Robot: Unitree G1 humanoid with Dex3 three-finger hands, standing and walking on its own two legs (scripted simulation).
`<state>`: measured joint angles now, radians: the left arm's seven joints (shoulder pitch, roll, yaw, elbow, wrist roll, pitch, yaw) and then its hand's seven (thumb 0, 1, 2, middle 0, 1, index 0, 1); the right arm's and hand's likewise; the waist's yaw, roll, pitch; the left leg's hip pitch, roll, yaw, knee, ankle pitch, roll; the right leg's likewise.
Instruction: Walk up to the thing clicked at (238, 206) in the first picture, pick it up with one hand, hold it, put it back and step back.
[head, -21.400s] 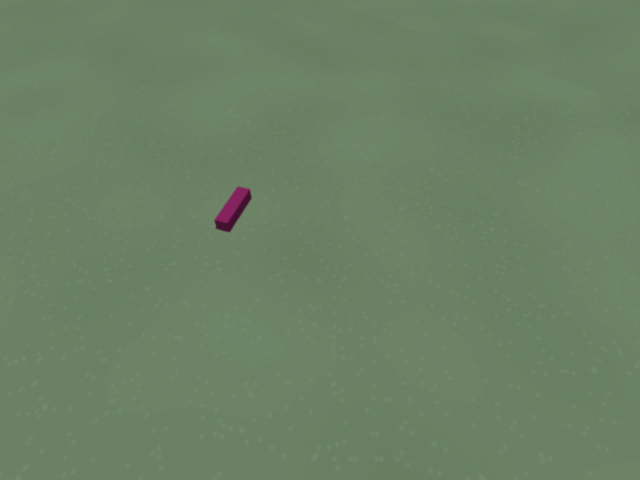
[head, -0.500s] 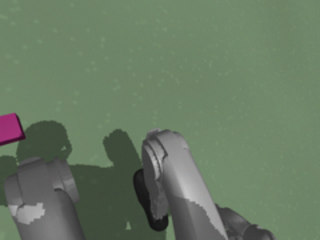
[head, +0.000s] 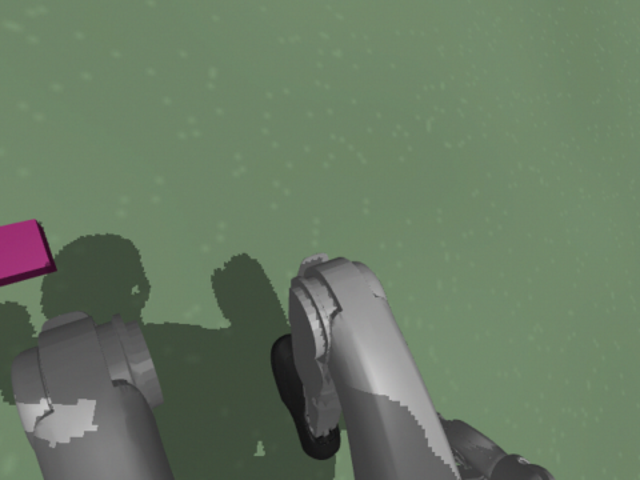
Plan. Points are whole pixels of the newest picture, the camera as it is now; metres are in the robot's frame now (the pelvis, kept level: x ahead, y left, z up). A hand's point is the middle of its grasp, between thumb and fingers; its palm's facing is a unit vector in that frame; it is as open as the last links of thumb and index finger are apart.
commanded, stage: close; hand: left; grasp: from above
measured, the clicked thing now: out of the picture +0.39 +0.34 -0.26
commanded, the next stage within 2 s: none
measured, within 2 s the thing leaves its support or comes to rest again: neither
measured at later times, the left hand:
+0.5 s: hand out of the picture +0.38 +0.33 -0.24, palm faces -0.41 -0.20 -0.89, open 9.6 cm
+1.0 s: hand out of the picture +0.38 +0.33 -0.24, palm faces -0.42 -0.17 -0.89, open 9.6 cm
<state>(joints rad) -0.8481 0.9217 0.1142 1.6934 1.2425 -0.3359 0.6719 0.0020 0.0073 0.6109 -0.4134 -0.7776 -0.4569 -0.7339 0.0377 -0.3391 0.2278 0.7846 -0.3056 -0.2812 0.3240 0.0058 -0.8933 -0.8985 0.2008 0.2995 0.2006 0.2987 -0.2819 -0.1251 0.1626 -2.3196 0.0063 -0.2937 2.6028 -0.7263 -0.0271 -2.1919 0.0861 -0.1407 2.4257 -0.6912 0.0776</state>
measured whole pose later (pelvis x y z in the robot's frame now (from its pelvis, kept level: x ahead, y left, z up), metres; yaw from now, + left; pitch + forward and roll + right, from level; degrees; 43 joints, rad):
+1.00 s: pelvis +0.00 +0.00 +0.00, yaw +0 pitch +25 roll -14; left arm -0.86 0.89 0.12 1.71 1.26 -0.29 0.74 -0.03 0.10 0.52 -0.61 -0.60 -0.66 -0.56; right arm 0.02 -0.34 0.22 0.79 -0.31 -0.28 0.31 0.01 -0.89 -0.90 0.20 0.30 0.20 0.30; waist -0.29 -0.12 0.14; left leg -2.32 0.01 -0.29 2.59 -0.73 -0.03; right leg -2.20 0.08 -0.14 2.41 -0.69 0.08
